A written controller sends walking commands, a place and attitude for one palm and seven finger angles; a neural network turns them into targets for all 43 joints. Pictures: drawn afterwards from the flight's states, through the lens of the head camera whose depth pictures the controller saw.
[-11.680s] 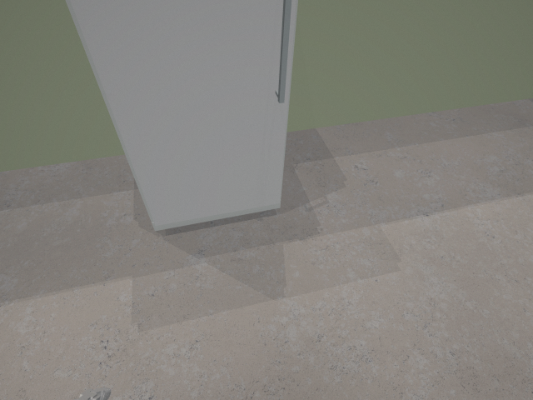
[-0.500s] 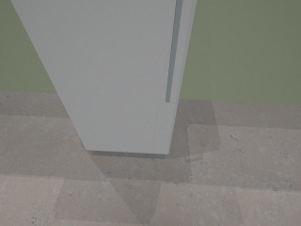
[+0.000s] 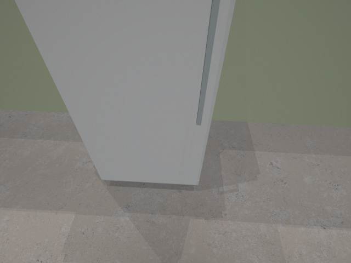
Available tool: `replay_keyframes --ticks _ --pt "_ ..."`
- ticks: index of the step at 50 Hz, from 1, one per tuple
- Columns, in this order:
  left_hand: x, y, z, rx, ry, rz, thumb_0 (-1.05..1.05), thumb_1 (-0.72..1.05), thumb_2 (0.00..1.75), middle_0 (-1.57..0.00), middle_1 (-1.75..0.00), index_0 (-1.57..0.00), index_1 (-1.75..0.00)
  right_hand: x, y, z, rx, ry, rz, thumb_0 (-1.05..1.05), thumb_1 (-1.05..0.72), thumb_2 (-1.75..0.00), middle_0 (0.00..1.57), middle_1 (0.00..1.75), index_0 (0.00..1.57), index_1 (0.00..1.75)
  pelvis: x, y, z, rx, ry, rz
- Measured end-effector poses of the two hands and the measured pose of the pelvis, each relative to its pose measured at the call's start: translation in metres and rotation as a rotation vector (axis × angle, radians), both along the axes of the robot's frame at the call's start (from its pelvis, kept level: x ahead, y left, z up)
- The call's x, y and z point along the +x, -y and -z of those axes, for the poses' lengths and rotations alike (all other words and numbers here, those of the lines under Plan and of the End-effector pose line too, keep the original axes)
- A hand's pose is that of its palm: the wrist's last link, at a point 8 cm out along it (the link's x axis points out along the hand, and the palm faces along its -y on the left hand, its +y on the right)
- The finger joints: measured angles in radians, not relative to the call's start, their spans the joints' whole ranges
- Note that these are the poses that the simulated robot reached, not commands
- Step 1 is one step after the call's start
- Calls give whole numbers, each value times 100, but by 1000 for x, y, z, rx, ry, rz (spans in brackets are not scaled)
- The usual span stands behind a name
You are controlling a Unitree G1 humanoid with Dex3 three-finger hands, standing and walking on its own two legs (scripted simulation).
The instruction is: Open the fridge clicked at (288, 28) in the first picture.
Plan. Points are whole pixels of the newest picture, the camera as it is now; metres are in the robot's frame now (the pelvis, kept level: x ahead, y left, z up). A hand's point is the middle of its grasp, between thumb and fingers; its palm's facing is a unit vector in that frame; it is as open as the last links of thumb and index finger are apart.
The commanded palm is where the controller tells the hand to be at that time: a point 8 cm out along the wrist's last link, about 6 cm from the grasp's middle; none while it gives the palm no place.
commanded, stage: look again from close up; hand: right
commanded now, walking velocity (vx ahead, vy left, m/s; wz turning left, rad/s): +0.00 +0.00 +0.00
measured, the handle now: (205, 69) +0.64 -0.05 +0.12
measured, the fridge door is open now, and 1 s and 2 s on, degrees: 0 0 0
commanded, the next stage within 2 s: shuffle to correct the standing spot in 0.20 s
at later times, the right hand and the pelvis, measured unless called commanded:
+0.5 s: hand out of the picture -0.03 -0.15 -0.18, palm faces +0.05 +0.99 -0.16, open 7.4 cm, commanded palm none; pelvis +0.02 +0.01 -0.01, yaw +0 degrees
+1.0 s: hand (234, 259) +0.19 -0.15 -0.19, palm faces +0.05 +0.97 -0.25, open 7.3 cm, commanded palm none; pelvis +0.13 +0.06 -0.03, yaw -2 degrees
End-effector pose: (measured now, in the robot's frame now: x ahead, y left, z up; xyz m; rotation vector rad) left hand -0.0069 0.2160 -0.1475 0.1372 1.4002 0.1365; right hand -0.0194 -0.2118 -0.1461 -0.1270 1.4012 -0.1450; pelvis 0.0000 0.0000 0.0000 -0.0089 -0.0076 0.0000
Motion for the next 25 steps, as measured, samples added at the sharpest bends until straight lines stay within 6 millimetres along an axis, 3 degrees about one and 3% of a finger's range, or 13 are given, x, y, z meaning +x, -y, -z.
replay_keyframes --ticks 19,25 --pt "1 -2 2 -6 -11 0 1 92 90 -20 -30 -20 -30 -8 -8 1 5 -30 17 0 -91 -90 20 30 20 30 6 -5 1 -1 2 0" --pt "0 -1 8 -14 -29 -20 1 92 90 -20 -30 -20 -30 -11 -10 9 20 -59 34 0 -91 -90 20 30 20 30 18 -7 8 1 1 -3"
